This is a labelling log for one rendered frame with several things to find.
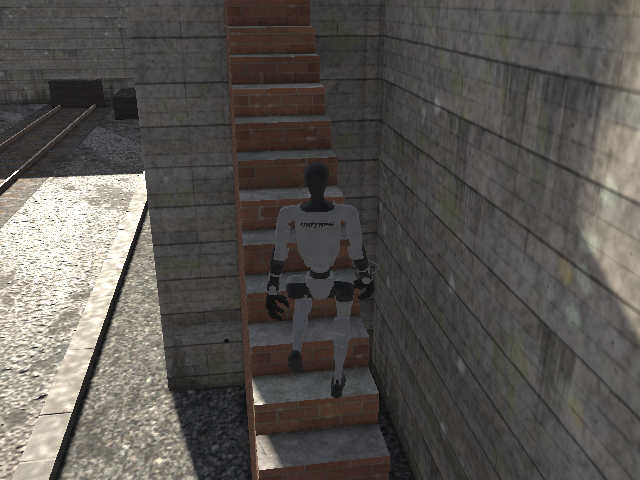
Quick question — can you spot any left robot hand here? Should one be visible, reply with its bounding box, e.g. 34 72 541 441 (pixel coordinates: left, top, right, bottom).
265 293 290 321

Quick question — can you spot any robot right foot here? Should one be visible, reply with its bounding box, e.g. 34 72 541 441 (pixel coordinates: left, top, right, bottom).
331 373 346 398

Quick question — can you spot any right robot hand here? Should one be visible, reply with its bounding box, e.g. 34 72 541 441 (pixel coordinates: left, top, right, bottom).
353 279 374 299

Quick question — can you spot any robot torso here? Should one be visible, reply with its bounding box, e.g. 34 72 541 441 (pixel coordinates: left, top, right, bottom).
294 200 342 300

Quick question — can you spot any right robot forearm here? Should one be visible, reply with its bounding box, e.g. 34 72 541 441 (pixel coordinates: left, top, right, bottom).
354 245 373 284

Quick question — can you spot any left robot forearm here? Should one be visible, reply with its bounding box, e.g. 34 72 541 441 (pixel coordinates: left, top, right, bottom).
266 246 284 295

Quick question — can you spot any left robot upper arm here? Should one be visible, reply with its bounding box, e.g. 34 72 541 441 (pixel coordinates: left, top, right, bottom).
273 205 297 261

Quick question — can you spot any right robot upper arm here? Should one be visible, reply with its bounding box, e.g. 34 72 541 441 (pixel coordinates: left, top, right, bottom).
339 204 364 260

